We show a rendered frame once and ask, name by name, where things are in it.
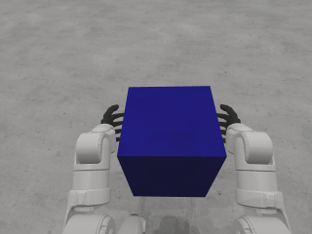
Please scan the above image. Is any left robot upper arm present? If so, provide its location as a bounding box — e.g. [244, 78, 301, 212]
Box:
[62, 214, 116, 234]

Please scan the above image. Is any robot left thigh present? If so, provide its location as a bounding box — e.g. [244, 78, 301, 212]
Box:
[117, 215, 146, 234]

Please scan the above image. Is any carton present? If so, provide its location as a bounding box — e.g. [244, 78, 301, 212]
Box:
[117, 86, 227, 198]

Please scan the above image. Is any right robot forearm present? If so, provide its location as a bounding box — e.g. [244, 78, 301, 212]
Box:
[225, 123, 293, 234]

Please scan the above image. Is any left robot hand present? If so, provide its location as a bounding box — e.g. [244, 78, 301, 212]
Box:
[100, 104, 125, 142]

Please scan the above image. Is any left robot forearm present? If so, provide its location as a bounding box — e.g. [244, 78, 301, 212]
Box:
[61, 124, 117, 234]

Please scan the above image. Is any right robot hand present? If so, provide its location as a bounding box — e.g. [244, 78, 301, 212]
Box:
[216, 104, 241, 143]

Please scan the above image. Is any right robot upper arm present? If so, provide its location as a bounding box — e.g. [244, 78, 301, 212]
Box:
[231, 215, 291, 234]

